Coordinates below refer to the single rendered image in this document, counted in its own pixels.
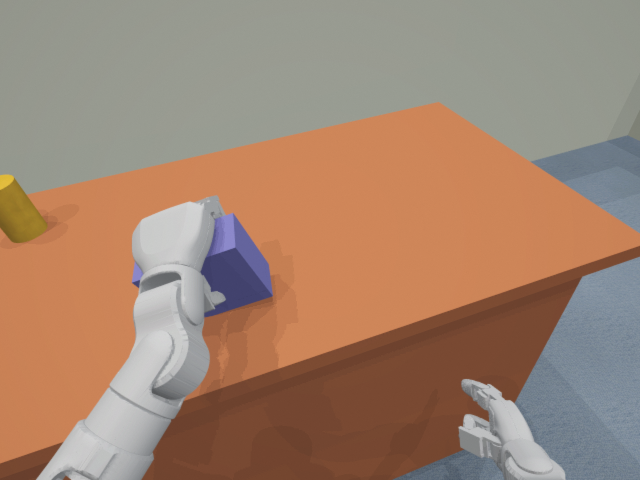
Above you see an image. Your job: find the robot right forearm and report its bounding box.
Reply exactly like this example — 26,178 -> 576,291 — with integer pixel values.
501,439 -> 566,480

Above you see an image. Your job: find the robot right hand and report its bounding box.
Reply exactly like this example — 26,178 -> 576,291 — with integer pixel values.
459,379 -> 534,471

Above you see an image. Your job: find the robot left hand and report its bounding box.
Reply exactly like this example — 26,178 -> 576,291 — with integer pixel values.
132,195 -> 226,313

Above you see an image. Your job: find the sponge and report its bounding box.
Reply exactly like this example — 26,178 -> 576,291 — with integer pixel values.
132,213 -> 273,318

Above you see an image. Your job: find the robot left forearm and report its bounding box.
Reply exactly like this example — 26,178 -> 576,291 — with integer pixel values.
36,264 -> 210,480

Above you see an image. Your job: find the table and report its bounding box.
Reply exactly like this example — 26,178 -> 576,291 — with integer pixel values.
0,102 -> 640,480

